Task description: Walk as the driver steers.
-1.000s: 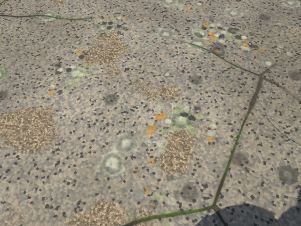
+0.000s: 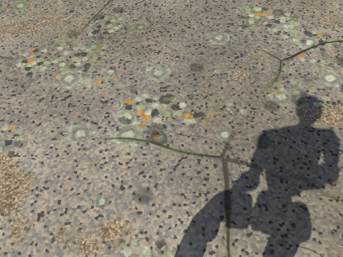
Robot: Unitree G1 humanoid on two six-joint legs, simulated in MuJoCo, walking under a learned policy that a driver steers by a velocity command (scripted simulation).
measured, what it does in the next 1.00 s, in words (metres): walks ahead: left foot, then right foot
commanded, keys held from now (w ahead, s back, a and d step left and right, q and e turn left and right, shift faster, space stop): w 0.76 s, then w+q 0.24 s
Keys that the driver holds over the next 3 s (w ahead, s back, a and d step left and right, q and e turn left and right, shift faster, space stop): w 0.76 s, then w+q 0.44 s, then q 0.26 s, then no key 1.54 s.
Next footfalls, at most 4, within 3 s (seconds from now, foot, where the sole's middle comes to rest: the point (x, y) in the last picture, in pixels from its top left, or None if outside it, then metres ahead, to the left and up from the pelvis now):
0.14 left None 0.27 0.12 -0.78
0.68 right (220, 235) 0.54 -0.08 -0.78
1.24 left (177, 171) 0.82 0.10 -0.78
1.80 right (208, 145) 0.96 -0.03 -0.78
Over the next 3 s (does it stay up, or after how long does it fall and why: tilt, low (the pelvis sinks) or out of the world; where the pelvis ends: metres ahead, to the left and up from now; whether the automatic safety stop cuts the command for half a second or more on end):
stays up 0.85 0.05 0.00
